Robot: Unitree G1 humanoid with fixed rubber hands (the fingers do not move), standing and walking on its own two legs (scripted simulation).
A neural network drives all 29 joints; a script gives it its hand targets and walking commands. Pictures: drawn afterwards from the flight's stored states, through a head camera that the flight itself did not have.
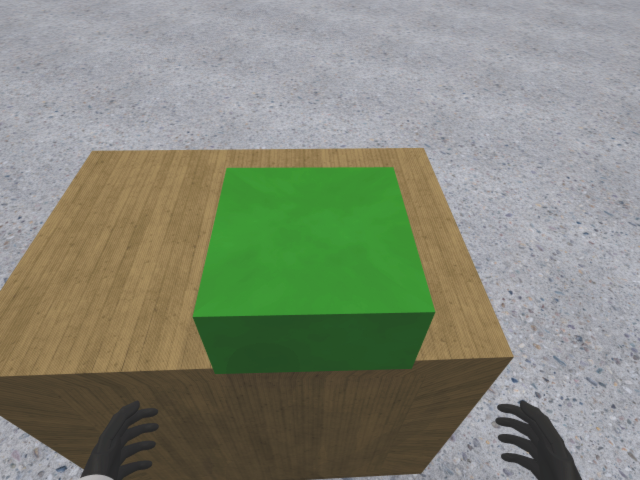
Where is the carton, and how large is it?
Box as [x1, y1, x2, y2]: [193, 167, 434, 373]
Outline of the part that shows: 393,167 226,168 193,313 194,321 215,373 411,368 433,316 434,309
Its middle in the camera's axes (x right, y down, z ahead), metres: -0.02 +0.03 +0.63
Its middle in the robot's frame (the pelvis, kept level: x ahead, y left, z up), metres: +0.46 +0.05 +0.00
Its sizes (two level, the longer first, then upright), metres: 0.309 0.298 0.154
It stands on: a pedestal, 0.70 m high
